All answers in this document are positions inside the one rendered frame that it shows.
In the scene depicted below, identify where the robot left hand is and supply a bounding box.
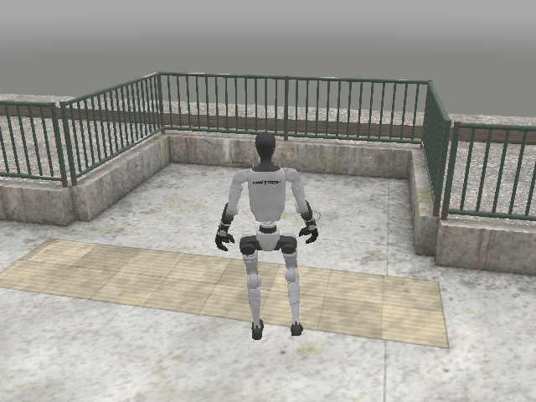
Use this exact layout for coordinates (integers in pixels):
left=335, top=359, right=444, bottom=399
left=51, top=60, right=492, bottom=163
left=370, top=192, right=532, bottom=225
left=215, top=233, right=235, bottom=251

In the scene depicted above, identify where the robot right hand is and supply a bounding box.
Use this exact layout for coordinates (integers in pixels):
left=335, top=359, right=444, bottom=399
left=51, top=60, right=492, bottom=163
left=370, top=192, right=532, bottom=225
left=299, top=227, right=318, bottom=244

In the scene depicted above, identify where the right robot thigh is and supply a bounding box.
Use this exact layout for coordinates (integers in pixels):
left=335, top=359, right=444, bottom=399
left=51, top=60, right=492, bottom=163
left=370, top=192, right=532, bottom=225
left=280, top=232, right=297, bottom=283

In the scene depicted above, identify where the left robot upper arm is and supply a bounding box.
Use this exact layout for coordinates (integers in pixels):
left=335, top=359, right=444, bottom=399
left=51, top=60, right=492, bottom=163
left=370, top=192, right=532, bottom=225
left=226, top=169, right=249, bottom=216

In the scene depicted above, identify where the robot left forearm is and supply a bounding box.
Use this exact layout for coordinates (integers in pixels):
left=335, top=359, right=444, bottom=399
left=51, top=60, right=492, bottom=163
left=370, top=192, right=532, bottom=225
left=217, top=203, right=234, bottom=236

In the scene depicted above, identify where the right robot upper arm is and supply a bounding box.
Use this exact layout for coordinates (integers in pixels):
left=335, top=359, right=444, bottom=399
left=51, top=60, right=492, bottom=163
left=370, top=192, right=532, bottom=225
left=284, top=167, right=309, bottom=214

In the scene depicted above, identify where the right robot foot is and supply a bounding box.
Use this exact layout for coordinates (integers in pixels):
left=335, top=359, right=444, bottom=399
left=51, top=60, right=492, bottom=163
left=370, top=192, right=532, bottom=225
left=291, top=322, right=303, bottom=336

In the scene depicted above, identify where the robot right forearm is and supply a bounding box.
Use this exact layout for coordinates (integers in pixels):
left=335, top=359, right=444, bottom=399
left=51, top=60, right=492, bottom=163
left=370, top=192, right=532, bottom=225
left=301, top=201, right=317, bottom=230

